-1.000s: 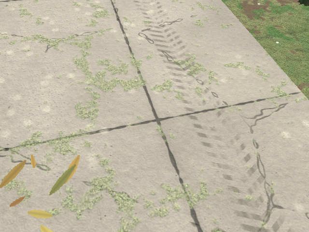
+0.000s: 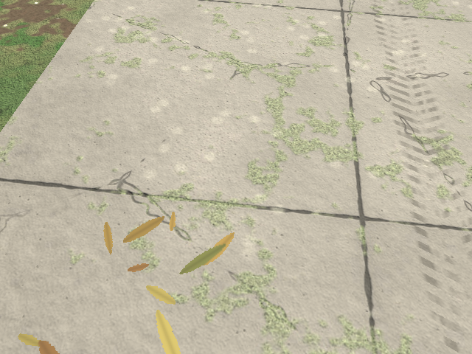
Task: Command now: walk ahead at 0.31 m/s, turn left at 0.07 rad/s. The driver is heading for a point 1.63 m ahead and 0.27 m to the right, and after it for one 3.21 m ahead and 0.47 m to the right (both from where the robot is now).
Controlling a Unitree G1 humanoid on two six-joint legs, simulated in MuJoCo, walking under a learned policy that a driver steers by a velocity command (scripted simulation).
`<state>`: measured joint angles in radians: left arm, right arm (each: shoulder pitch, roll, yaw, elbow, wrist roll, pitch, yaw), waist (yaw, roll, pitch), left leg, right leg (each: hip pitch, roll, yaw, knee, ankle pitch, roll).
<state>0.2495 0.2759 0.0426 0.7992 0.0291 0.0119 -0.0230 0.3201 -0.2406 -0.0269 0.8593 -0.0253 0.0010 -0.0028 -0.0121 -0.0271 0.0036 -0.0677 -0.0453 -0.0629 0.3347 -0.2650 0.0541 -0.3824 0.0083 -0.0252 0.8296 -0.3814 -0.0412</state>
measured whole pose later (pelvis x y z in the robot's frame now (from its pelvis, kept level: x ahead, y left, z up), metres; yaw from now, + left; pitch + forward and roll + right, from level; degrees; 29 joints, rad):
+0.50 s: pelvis +0.19 -0.06 +0.00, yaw +0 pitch +0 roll +0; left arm 0.41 0.22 0.03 0.91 0.01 -0.08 -0.02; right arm 0.19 -0.28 -0.03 0.88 -0.04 -0.03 0.05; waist 0.02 0.05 0.02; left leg -0.60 0.09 0.02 0.96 -0.15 0.03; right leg -0.02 0.07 -0.06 0.22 -0.21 -0.08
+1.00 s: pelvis +0.48 -0.02 +0.00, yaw -1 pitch -1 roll +1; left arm 0.21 0.25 0.04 0.90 0.04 -0.03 -0.03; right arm 0.36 -0.23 -0.04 1.00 -0.01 -0.09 0.01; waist -0.01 -0.04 0.04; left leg -0.10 -0.09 0.09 0.27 -0.17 0.11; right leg -0.58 -0.11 0.01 1.02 -0.19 -0.04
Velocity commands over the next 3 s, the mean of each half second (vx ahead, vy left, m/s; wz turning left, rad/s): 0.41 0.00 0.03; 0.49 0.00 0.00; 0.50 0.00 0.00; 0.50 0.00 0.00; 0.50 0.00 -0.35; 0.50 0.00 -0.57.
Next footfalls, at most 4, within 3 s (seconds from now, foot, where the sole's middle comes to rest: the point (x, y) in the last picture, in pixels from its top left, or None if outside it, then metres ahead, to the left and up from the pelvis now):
0.22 right None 0.18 -0.13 -0.78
0.74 left None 0.51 0.04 -0.78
1.28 right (279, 266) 0.82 -0.14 -0.78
1.84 left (225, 194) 1.12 0.04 -0.78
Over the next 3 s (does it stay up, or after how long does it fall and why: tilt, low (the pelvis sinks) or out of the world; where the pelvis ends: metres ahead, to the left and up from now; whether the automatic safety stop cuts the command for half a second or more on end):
stays up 1.59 -0.13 -0.02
